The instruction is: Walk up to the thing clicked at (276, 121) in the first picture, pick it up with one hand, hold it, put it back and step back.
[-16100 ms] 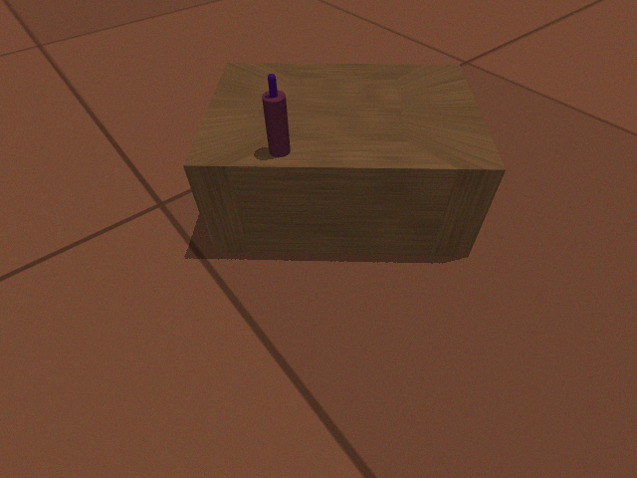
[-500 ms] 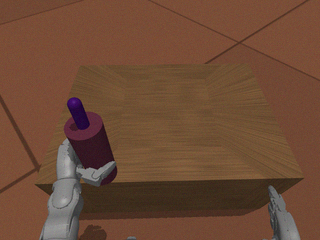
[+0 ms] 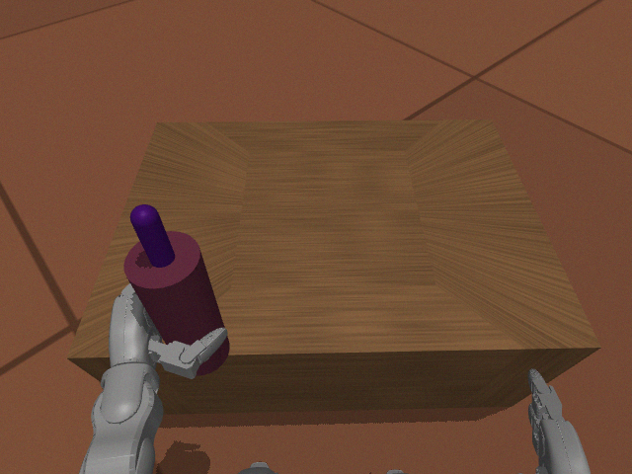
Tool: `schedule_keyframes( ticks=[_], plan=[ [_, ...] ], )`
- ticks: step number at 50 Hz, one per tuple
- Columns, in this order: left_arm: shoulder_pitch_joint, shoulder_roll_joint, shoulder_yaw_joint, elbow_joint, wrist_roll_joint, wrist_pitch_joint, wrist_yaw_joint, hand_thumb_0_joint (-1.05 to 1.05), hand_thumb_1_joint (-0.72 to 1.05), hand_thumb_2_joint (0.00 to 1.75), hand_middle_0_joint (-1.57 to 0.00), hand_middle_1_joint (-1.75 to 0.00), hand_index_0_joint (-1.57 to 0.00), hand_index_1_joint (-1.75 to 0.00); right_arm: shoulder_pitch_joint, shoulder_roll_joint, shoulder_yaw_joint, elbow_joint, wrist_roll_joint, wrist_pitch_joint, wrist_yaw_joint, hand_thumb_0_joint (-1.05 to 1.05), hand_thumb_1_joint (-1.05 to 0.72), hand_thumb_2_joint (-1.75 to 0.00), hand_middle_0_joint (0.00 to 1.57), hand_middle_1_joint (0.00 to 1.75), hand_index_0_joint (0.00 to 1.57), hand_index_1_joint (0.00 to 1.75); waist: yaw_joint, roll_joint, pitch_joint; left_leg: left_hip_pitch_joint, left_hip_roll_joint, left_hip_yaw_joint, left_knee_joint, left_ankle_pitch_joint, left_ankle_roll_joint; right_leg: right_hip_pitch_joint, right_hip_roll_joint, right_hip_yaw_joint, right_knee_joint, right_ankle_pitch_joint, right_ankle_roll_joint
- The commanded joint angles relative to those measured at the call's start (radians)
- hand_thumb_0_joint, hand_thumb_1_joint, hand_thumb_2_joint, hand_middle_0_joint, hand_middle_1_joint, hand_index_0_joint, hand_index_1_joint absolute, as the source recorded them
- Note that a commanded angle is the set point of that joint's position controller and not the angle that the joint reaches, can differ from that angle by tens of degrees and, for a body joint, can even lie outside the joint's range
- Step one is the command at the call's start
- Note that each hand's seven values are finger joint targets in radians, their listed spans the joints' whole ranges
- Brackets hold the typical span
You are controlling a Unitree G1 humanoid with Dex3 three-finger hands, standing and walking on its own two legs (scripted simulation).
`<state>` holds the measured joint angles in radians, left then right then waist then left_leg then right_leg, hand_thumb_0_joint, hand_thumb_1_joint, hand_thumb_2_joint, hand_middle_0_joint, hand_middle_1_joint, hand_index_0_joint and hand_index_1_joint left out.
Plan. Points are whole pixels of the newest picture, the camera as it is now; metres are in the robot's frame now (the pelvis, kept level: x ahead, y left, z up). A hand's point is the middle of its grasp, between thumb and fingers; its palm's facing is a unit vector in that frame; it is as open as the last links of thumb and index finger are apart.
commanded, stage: hold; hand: left
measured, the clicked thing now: (179, 295) +0.31 +0.17 +0.09
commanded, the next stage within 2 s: crouch in 1.32 s
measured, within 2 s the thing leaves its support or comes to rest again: neither
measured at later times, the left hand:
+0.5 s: hand (191, 305) +0.32 +0.17 +0.05, palm faces +0.16 -0.99 -0.03, open 10.2 cm
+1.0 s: hand (184, 306) +0.31 +0.17 +0.06, palm faces +0.15 -0.99 -0.05, open 10.2 cm
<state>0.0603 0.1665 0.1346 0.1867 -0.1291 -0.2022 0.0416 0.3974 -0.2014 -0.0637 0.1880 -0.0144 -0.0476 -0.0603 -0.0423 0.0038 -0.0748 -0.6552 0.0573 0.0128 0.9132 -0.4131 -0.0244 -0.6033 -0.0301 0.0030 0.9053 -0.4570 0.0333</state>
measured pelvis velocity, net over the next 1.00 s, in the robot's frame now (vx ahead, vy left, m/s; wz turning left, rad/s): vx -0.01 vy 0.00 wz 0.01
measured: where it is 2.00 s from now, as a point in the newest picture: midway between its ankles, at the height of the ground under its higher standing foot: outside the picture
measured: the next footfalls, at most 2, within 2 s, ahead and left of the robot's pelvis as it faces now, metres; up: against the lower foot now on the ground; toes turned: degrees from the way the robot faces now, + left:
none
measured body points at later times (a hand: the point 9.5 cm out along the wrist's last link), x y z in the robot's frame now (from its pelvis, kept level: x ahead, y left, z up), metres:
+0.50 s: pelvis +0.00 +0.00 +0.00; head +0.04 +0.00 +0.45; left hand +0.30 +0.22 +0.05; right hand +0.15 -0.25 -0.04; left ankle +0.02 +0.13 -0.69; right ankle +0.00 -0.14 -0.69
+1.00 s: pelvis -0.01 +0.00 +0.00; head +0.03 +0.01 +0.45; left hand +0.29 +0.23 +0.06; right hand +0.16 -0.24 -0.04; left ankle +0.02 +0.13 -0.69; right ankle +0.00 -0.14 -0.69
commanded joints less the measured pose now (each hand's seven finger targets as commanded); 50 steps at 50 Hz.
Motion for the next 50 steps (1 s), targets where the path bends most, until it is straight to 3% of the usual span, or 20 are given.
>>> schedule_keyframes(
  ticks=[1,4,6,10,14,16,18,20,25,27,29,30,31,35,37,40,41,44,46,50],
  plan=[
    [-0.384,0.115,0.045,-0.457,-0.048,-0.155,-0.006,0.0,0.02,1.32,-1.26,-1.46,-1.28,-1.48,-0.01,-0.11,-0.052,-0.139,0.0,-0.065,-0.01,0.0,0.54,-0.06,0.05,0.05,0.05,0.05,-0.001,0.085,-0.338,0.233,-0.042,0.013,-0.108,0.256,0.02,0.089,0.032,-0.019,-0.118,0.335,-0.021],
    [-0.42,0.155,0.074,-0.482,-0.042,-0.146,0.008,0.0,0.07,1.32,-1.26,-1.45,-1.27,-1.47,-0.03,-0.125,-0.059,-0.147,0.001,-0.072,-0.015,0.0,0.54,-0.06,0.05,0.05,0.05,0.05,0.0,0.088,-0.35,0.241,-0.038,0.008,-0.11,0.258,0.02,0.088,0.03,-0.02,-0.116,0.335,-0.023],
    [-0.397,0.128,0.05,-0.438,-0.033,-0.139,0.007,0.0,0.04,1.33,-1.27,-1.47,-1.28,-1.48,-0.037,-0.117,-0.047,-0.171,-0.002,-0.072,-0.013,0.0,0.54,-0.06,0.05,0.05,0.05,0.05,-0.003,0.071,-0.336,0.247,-0.032,-0.001,-0.122,0.261,0.015,0.086,0.034,-0.031,-0.112,0.32,-0.026],
    [-0.44,0.167,0.09,-0.44,-0.042,-0.132,0.007,0.0,0.07,1.35,-1.27,-1.48,-1.29,-1.49,-0.012,-0.121,-0.056,-0.132,0.003,-0.069,-0.016,0.0,0.54,-0.06,0.05,0.05,0.05,0.05,-0.001,0.07,-0.311,0.242,-0.036,0.001,-0.13,0.231,0.017,0.08,0.031,-0.03,-0.124,0.302,-0.023],
    [-0.394,0.095,0.042,-0.352,-0.048,-0.099,-0.003,0.0,0.05,1.34,-1.28,-1.48,-1.29,-1.49,-0.034,-0.111,-0.045,-0.13,0.004,-0.073,-0.012,0.0,0.54,-0.06,0.05,0.05,0.05,0.05,0.002,0.059,-0.28,0.24,-0.033,-0.002,-0.144,0.235,0.013,0.081,0.034,-0.037,-0.129,0.292,-0.026],
    [-0.447,0.161,0.084,-0.384,-0.049,-0.104,0.001,0.0,0.06,1.34,-1.27,-1.47,-1.28,-1.49,-0.025,-0.134,-0.071,-0.091,0.008,-0.062,-0.015,0.0,0.54,-0.06,0.05,0.05,0.05,0.05,0.009,0.072,-0.313,0.254,-0.031,-0.002,-0.141,0.262,0.013,0.087,0.032,-0.035,-0.125,0.316,-0.028],
    [-0.391,0.123,0.061,-0.336,-0.044,-0.103,-0.005,0.0,0.03,1.32,-1.27,-1.47,-1.29,-1.48,-0.052,-0.107,-0.042,-0.143,0.008,-0.064,-0.006,0.0,0.54,-0.06,0.05,0.05,0.05,0.05,0.019,0.043,-0.288,0.231,-0.033,0.001,-0.142,0.248,0.015,0.098,0.032,-0.037,-0.132,0.303,-0.026],
    [-0.341,0.096,0.054,-0.263,-0.047,-0.098,-0.01,0.0,0.01,1.33,-1.27,-1.47,-1.29,-1.49,-0.05,-0.124,-0.063,-0.13,0.008,-0.06,-0.009,0.0,0.54,-0.06,0.05,0.05,0.05,0.05,0.015,0.007,-0.267,0.219,-0.035,0.004,-0.144,0.228,0.02,0.101,0.031,-0.035,-0.143,0.291,-0.022],
    [-0.402,0.161,0.104,-0.364,-0.04,-0.144,-0.005,0.0,0.03,1.33,-1.26,-1.46,-1.28,-1.48,-0.055,-0.11,-0.046,-0.132,0.005,-0.06,-0.004,0.0,0.54,-0.06,0.05,0.05,0.05,0.05,0.033,0.053,-0.314,0.222,-0.039,0.011,-0.14,0.21,0.018,0.107,0.028,-0.027,-0.139,0.273,-0.026],
    [-0.351,0.106,0.067,-0.325,-0.043,-0.153,-0.009,0.0,0.03,1.34,-1.26,-1.48,-1.28,-1.49,-0.047,-0.119,-0.058,-0.148,0.001,-0.063,-0.003,0.0,0.54,-0.06,0.05,0.05,0.05,0.05,0.016,0.026,-0.332,0.229,-0.034,0.006,-0.129,0.25,0.018,0.113,0.031,-0.03,-0.124,0.308,-0.027],
    [-0.394,0.161,0.108,-0.379,-0.042,-0.169,0.0,0.0,0.03,1.34,-1.26,-1.47,-1.27,-1.49,-0.042,-0.146,-0.083,-0.132,0.0,-0.062,-0.009,0.0,0.53,-0.06,0.05,0.05,0.05,0.05,0.014,0.062,-0.373,0.25,-0.038,0.011,-0.114,0.286,0.019,0.115,0.029,-0.022,-0.115,0.347,-0.026],
    [-0.379,0.131,0.077,-0.37,-0.041,-0.169,-0.002,0.0,0.04,1.34,-1.25,-1.47,-1.26,-1.48,-0.031,-0.127,-0.066,-0.124,-0.003,-0.063,-0.006,0.0,0.54,-0.06,0.05,0.05,0.05,0.05,0.01,0.049,-0.355,0.238,-0.037,0.011,-0.107,0.299,0.021,0.111,0.03,-0.023,-0.112,0.361,-0.024],
    [-0.399,0.144,0.096,-0.402,-0.046,-0.178,-0.002,0.0,0.03,1.33,-1.26,-1.47,-1.28,-1.48,-0.049,-0.107,-0.041,-0.133,-0.003,-0.068,-0.003,0.0,0.54,-0.06,0.05,0.05,0.05,0.05,0.021,0.072,-0.342,0.225,-0.042,0.016,-0.104,0.29,0.021,0.116,0.027,-0.019,-0.116,0.36,-0.022],
    [-0.4,0.126,0.054,-0.425,-0.032,-0.178,0.003,0.0,0.05,1.35,-1.26,-1.48,-1.28,-1.5,-0.051,-0.124,-0.062,-0.127,-0.01,-0.072,-0.011,0.0,0.53,-0.06,0.05,0.05,0.05,0.05,-0.009,0.081,-0.356,0.236,-0.042,0.015,-0.097,0.269,0.022,0.094,0.026,-0.016,-0.114,0.35,-0.021],
    [-0.457,0.175,0.087,-0.469,-0.028,-0.179,0.012,0.0,0.04,1.35,-1.26,-1.47,-1.27,-1.49,-0.041,-0.124,-0.06,-0.104,-0.006,-0.074,-0.012,0.0,0.53,-0.06,0.05,0.05,0.05,0.05,-0.002,0.111,-0.346,0.232,-0.042,0.013,-0.105,0.246,0.02,0.076,0.026,-0.015,-0.114,0.323,-0.025],
    [-0.419,0.139,0.062,-0.402,-0.029,-0.16,0.006,0.0,0.05,1.36,-1.27,-1.49,-1.29,-1.5,-0.029,-0.135,-0.066,-0.132,-0.007,-0.076,-0.016,0.0,0.54,-0.06,0.05,0.05,0.05,0.05,-0.02,0.084,-0.322,0.238,-0.037,0.003,-0.125,0.2,0.018,0.063,0.031,-0.028,-0.121,0.276,-0.027],
    [-0.408,0.12,0.047,-0.38,-0.034,-0.154,0.0,0.0,0.05,1.35,-1.26,-1.48,-1.28,-1.49,-0.04,-0.114,-0.046,-0.113,-0.006,-0.078,-0.015,0.0,0.54,-0.06,0.05,0.05,0.05,0.05,-0.013,0.086,-0.298,0.227,-0.04,0.006,-0.127,0.179,0.018,0.054,0.032,-0.029,-0.131,0.259,-0.025],
    [-0.433,0.153,0.072,-0.397,-0.04,-0.145,-0.004,0.0,0.08,1.34,-1.27,-1.48,-1.29,-1.49,-0.025,-0.135,-0.068,-0.11,0.0,-0.086,-0.02,0.0,0.54,-0.06,0.05,0.05,0.05,0.05,-0.014,0.079,-0.296,0.238,-0.039,0.004,-0.141,0.149,0.018,0.052,0.031,-0.032,-0.137,0.23,-0.026],
    [-0.428,0.132,0.046,-0.403,-0.039,-0.134,-0.011,0.0,0.05,1.34,-1.27,-1.47,-1.28,-1.49,-0.032,-0.105,-0.032,-0.124,0.002,-0.088,-0.015,0.0,0.54,-0.06,0.05,0.05,0.05,0.05,0.001,0.088,-0.303,0.246,-0.04,0.002,-0.146,0.159,0.016,0.063,0.031,-0.036,-0.138,0.232,-0.029],
    [-0.437,0.124,0.043,-0.374,-0.055,-0.112,-0.014,0.0,0.05,1.33,-1.26,-1.46,-1.27,-1.47,-0.049,-0.136,-0.066,-0.091,0.007,-0.087,-0.019,0.0,0.54,-0.06,0.05,0.05,0.05,0.05,0.0,0.062,-0.28,0.235,-0.039,0.005,-0.15,0.174,0.018,0.063,0.031,-0.034,-0.145,0.251,-0.028]
  ],
)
